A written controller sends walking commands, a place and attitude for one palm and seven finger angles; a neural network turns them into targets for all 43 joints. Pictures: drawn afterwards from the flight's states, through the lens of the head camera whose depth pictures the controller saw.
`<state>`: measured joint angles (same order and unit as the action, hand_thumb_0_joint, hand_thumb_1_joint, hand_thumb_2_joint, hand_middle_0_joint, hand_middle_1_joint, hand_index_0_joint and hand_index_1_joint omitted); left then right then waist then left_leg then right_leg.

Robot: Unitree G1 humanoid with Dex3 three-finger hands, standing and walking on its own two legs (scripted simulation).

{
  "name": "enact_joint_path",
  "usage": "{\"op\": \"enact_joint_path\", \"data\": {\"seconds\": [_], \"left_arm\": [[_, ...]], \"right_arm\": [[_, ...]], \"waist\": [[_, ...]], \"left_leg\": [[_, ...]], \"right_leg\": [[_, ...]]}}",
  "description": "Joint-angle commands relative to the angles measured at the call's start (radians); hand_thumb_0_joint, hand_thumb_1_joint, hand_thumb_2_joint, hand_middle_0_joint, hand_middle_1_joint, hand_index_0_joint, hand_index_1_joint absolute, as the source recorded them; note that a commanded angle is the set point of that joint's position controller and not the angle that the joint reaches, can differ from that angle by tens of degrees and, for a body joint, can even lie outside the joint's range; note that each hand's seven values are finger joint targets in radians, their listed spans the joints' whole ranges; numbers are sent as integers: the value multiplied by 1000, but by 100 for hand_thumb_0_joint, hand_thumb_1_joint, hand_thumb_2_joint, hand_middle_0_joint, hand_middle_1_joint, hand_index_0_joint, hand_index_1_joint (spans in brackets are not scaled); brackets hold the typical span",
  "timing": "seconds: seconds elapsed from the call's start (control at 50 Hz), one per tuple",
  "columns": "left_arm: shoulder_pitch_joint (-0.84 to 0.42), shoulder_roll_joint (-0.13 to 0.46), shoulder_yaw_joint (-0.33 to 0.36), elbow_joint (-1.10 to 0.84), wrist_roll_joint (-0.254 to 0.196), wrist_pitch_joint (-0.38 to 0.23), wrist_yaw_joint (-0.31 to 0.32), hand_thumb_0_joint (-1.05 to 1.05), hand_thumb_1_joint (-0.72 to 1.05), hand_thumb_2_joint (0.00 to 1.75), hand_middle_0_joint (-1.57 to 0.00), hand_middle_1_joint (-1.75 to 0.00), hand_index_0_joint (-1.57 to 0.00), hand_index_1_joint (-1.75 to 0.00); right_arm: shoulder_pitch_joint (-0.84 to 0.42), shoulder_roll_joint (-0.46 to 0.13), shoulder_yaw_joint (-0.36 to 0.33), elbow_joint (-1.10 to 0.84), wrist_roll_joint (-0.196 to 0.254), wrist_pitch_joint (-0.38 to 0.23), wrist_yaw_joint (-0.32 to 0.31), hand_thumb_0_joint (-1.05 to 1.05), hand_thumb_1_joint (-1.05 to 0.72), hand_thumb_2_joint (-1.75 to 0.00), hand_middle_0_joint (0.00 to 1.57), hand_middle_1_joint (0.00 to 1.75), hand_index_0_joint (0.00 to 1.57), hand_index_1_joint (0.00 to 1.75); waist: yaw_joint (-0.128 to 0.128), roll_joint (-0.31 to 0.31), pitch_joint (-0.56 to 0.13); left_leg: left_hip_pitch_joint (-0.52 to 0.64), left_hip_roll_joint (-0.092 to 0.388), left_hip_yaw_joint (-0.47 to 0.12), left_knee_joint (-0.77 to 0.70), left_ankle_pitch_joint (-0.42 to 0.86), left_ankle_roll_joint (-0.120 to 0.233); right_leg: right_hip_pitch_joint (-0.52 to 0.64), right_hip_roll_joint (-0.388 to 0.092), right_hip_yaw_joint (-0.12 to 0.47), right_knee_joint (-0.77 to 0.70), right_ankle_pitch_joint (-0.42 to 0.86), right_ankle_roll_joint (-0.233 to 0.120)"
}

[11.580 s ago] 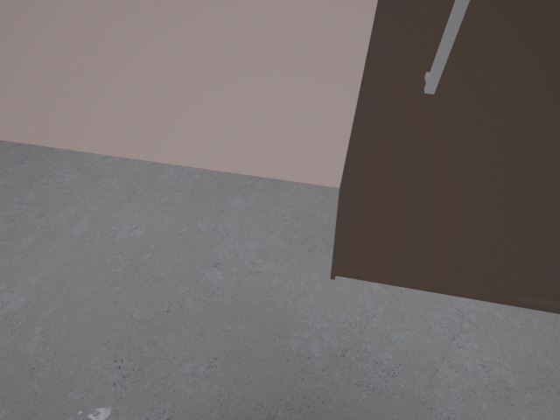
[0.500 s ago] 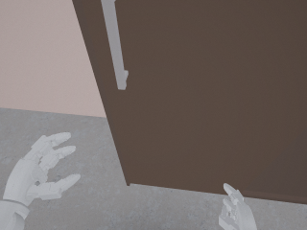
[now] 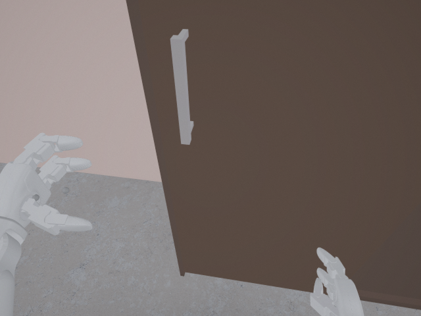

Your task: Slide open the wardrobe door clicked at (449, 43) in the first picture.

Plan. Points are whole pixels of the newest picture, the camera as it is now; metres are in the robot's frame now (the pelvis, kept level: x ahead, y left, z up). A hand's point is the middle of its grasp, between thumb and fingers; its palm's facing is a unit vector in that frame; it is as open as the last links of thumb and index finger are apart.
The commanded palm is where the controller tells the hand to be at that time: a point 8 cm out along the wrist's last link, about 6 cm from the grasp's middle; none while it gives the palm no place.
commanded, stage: raise the hand with hooked fingers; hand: left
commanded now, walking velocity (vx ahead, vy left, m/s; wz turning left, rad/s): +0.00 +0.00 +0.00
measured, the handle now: (185, 91) +0.46 +0.11 +0.23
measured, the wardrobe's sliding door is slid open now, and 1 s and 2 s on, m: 0.00 0.00 0.00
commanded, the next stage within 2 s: move the hooked fingers beside the handle in 0.88 s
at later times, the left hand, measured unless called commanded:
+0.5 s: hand (47, 126) +0.28 +0.28 +0.26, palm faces +0.07 -0.99 -0.15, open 14.0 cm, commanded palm +0.24 +0.31 +0.26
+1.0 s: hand (62, 132) +0.29 +0.27 +0.25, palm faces +0.07 -0.99 -0.14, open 14.0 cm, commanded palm +0.25 +0.31 +0.26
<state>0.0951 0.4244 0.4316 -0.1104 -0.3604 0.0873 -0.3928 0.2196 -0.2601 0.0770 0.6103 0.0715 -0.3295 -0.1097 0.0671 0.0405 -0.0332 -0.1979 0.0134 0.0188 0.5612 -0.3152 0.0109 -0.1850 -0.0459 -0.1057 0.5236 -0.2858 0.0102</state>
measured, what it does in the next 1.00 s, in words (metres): stands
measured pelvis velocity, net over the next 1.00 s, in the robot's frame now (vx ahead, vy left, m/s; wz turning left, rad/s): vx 0.01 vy -0.01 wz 0.00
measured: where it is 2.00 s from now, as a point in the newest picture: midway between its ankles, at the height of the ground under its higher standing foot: outside the picture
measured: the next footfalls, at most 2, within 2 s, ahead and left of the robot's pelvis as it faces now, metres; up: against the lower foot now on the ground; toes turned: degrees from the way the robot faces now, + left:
none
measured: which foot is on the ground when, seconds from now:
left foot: down 0.00-1.00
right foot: down 0.00-1.00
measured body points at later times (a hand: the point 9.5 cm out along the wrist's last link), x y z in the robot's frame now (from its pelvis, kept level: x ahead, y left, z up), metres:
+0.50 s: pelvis +0.00 -0.01 +0.01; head -0.03 -0.04 +0.45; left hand +0.27 +0.33 +0.27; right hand +0.20 -0.23 -0.06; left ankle -0.01 +0.11 -0.73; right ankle +0.00 -0.13 -0.73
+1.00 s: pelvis +0.01 -0.01 +0.00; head -0.02 -0.04 +0.45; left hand +0.28 +0.32 +0.26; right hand +0.22 -0.23 -0.06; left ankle -0.01 +0.11 -0.73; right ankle +0.00 -0.13 -0.73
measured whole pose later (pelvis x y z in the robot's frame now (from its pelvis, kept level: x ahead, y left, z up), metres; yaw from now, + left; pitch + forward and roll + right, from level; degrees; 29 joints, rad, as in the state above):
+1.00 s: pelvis +0.01 -0.01 +0.00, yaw +0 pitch -2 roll +0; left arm -0.24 0.57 0.52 0.06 -0.33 0.36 -0.48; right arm 0.19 -0.28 0.10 0.60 0.10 -0.23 -0.10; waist 0.06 0.07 -0.04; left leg -0.16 0.02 0.01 0.49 -0.29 -0.01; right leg -0.16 -0.04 -0.11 0.49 -0.28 -0.01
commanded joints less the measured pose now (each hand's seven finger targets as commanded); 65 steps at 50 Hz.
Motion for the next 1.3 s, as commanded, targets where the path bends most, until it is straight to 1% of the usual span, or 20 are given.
{"op": "enact_joint_path", "data": {"seconds": [0.0,0.16,0.2,0.28,0.36,0.4,0.44,0.5,0.58,0.6,0.68,0.78,0.9,0.98,1.08,1.1,1.12,1.18,1.24,1.28], "left_arm": [[-297,271,126,-166,-20,25,-13,0,-50,30,-30,-120,-30,-120],[-535,349,141,-120,2,114,-36,0,-50,30,-30,-120,-30,-120],[-556,386,163,-82,4,131,-40,0,-50,30,-30,-120,-30,-120],[-650,429,180,-63,12,161,-59,0,-50,30,-30,-120,-30,-120],[-714,464,187,19,13,200,-79,0,-50,30,-30,-120,-30,-120],[-650,440,167,77,15,220,-91,0,-50,30,-30,-120,-30,-120],[-633,414,144,68,16,235,-105,0,-50,30,-30,-120,-30,-120],[-601,438,171,44,6,232,-102,0,-50,30,-30,-120,-30,-120],[-663,472,220,-82,2,194,-73,0,-50,30,-30,-120,-30,-120],[-636,501,248,-88,-2,185,-61,0,-50,30,-30,-120,-30,-120],[-663,459,223,-78,7,181,-46,0,-50,30,-30,-120,-30,-120],[-675,433,168,-14,24,220,-54,0,-50,30,-30,-120,-30,-120],[-640,465,200,-12,6,212,-74,0,-50,30,-30,-120,-30,-120],[-645,468,217,-10,6,205,-71,0,-50,30,-30,-120,-30,-120],[-759,387,105,22,23,211,-59,0,-50,30,-30,-120,-30,-120],[-749,406,115,39,26,211,-53,0,-50,30,-30,-120,-30,-120],[-775,419,126,23,32,207,-49,0,-50,30,-30,-120,-30,-120],[-800,406,114,-5,45,198,-37,0,-50,30,-30,-120,-30,-120],[-758,410,137,18,38,197,-26,0,-50,30,-30,-120,-30,-120],[-758,408,146,-6,40,196,-16,0,-50,30,-30,-120,-30,-120]], "right_arm": [[-130,-117,-38,-155,10,-32,-8,0,-90,-90,20,30,20,30],[-160,-113,-21,-164,19,3,-11,0,-90,-90,20,30,20,30],[-163,-115,-19,-161,20,9,-9,0,-90,-90,20,30,20,30],[-176,-122,-18,-169,23,11,-6,0,-90,-90,20,30,20,30],[-175,-132,-19,-163,28,20,-1,0,-90,-90,20,30,20,30],[-166,-136,-24,-168,32,27,7,0,-90,-90,20,30,20,30],[-170,-140,-28,-182,36,37,13,0,-90,-90,20,30,20,30],[-173,-141,-30,-188,34,45,17,0,-90,-90,20,30,20,30],[-185,-133,-33,-203,29,35,13,0,-90,-90,20,30,20,30],[-178,-133,-32,-195,24,37,13,0,-90,-90,20,30,20,30],[-175,-129,-34,-183,27,28,5,0,-90,-90,20,30,20,30],[-172,-132,-32,-178,32,30,-4,0,-90,-90,20,30,20,30],[-176,-131,-30,-180,28,38,-1,0,-90,-90,20,30,20,30],[-178,-132,-31,-184,27,35,0,0,-90,-90,20,30,20,30],[-172,-127,-29,-173,32,36,-6,0,-90,-90,20,30,20,30],[-165,-130,-32,-164,32,39,-6,0,-90,-90,20,30,20,30],[-166,-132,-34,-167,30,39,-7,0,-90,-90,20,30,20,30],[-170,-124,-33,-175,28,41,-8,0,-90,-90,20,30,20,30],[-170,-123,-32,-174,24,48,-3,0,-90,-90,20,30,20,30],[-174,-122,-33,-180,24,49,-1,0,-90,-90,20,30,20,30]], "waist": [[-2,45,-71],[-11,70,-121],[-7,28,-105],[-4,66,-162],[-9,43,-142],[-1,3,-128],[-5,14,-143],[1,-18,-134],[0,52,-208],[8,31,-194],[-9,84,-175],[-18,55,-144],[-10,6,-169],[-7,26,-195],[-36,44,-138],[-33,21,-131],[-33,34,-171],[-30,72,-203],[-20,18,-213],[-15,61,-225]], "left_leg": [[55,-10,-65,-134,212,8],[108,-18,-72,-155,198,8],[99,-17,-73,-160,188,11],[126,-23,-75,-157,229,13],[116,-25,-71,-155,225,18],[98,-23,-69,-150,237,17],[101,-27,-60,-145,249,18],[91,-22,-60,-136,243,19],[134,-27,-54,-128,273,20],[121,-24,-56,-124,286,20],[131,-24,-43,-126,281,20],[119,-25,-49,-127,242,22],[121,-24,-51,-110,258,25],[124,-27,-53,-110,287,24],[126,-24,-59,-116,243,20],[121,-20,-60,-112,240,21],[133,-23,-60,-114,246,23],[152,-24,-61,-113,287,20],[134,-20,-60,-113,302,21],[144,-18,-60,-117,327,15]], "right_leg": [[-3,44,16,-91,174,-28],[-3,39,17,-111,152,-29],[4,39,20,-127,140,-28],[20,32,19,-114,181,-32],[11,28,24,-126,190,-29],[19,27,25,-124,203,-30],[13,26,25,-113,227,-27],[13,25,28,-114,213,-26],[28,26,26,-96,242,-25],[42,24,28,-101,255,-28],[18,24,28,-98,265,-24],[-8,22,31,-107,231,-18],[17,19,41,-110,262,-16],[21,21,27,-89,293,-18],[-37,21,27,-99,237,-18],[-30,19,36,-110,233,-19],[-18,18,35,-104,237,-20],[-2,17,29,-86,271,-26],[23,17,27,-85,297,-25],[28,16,22,-73,309,-30]]}}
